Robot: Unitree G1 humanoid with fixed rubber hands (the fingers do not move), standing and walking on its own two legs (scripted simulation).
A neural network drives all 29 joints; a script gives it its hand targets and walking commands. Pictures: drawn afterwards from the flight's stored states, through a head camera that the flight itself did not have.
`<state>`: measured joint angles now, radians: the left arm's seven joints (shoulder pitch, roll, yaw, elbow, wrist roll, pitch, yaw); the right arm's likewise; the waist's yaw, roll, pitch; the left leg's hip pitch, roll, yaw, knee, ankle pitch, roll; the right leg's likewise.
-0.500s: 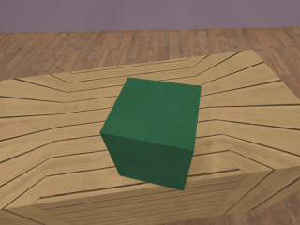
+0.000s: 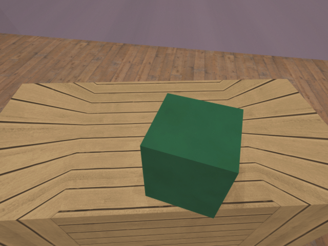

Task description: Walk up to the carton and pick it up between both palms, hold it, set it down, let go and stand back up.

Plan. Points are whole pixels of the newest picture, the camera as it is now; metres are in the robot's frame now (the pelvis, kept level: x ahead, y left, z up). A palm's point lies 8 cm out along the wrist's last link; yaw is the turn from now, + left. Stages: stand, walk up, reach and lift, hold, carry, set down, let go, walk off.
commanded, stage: walk up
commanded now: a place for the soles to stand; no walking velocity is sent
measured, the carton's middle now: (190, 156) +0.39 -0.05 +0.00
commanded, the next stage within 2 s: reach and lift in 1.24 s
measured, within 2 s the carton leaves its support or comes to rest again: neither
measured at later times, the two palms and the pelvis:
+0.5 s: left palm out of the picture +0.10 +0.24 -0.10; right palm out of the picture +0.12 -0.27 -0.10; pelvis +0.01 -0.02 +0.00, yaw +4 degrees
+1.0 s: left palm out of the picture +0.04 +0.25 -0.11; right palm out of the picture +0.12 -0.27 -0.09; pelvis +0.00 -0.03 +0.00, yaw +8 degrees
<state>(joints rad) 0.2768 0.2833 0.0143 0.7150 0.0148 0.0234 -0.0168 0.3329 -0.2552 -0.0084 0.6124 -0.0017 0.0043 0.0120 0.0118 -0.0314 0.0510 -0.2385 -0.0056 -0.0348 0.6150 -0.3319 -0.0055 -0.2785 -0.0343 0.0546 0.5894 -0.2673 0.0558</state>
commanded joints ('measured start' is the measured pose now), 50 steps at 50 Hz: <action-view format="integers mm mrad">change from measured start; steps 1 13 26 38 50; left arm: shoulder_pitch -2 -11 -21 -24 -11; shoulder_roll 126 138 156 152 157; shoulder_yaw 31 25 27 31 35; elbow -69 -93 -95 -82 -80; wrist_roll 2 -1 -1 -3 4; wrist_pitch -31 -31 -21 -13 -15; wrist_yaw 6 9 9 6 6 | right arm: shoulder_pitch -9 -2 4 22 15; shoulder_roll -172 -159 -159 -170 -157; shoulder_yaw -56 -56 -51 -59 -62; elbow -89 -83 -64 -55 -57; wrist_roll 7 2 5 3 0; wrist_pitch -27 -17 -22 -25 -23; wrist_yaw -10 -14 -17 -15 -17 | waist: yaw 3 -10 1 7 -1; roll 94 24 20 64 32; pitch -34 -78 -66 -26 -10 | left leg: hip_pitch -47 -5 -71 -136 -151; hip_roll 94 62 50 40 18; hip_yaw -114 -91 -136 -197 -211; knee -172 -107 -118 -147 -131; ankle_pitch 132 211 178 85 23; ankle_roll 54 30 21 24 26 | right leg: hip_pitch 59 52 76 69 34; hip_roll -45 -79 -89 -87 -100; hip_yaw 13 14 -14 -38 -54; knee -72 -86 -99 -115 -148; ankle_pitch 150 199 119 -1 -97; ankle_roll -53 -70 -77 -77 -76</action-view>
